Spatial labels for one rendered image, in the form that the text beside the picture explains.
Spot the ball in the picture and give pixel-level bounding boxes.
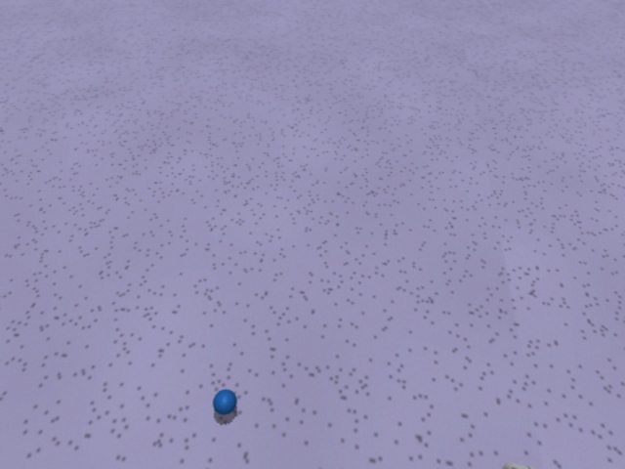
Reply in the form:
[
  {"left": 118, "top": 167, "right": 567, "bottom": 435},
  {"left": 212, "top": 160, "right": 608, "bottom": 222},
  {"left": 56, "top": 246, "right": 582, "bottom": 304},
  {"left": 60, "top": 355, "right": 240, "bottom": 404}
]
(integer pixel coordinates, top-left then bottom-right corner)
[{"left": 213, "top": 390, "right": 236, "bottom": 415}]

